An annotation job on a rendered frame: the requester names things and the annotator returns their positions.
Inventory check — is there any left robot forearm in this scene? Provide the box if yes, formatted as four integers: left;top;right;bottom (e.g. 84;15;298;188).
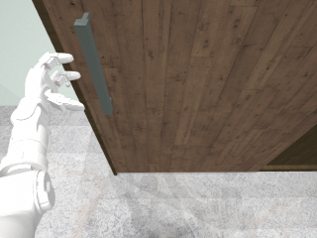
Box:
0;96;50;178

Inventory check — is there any handle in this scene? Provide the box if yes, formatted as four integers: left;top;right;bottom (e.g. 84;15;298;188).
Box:
73;12;113;115

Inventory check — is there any left robot upper arm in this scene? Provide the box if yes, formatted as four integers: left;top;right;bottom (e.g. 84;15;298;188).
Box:
0;170;55;238

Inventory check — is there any wardrobe door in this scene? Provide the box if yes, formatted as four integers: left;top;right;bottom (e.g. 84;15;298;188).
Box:
267;124;317;166
43;0;317;173

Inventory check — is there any robot left hand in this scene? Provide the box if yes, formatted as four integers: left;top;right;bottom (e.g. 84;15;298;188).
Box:
24;52;85;112

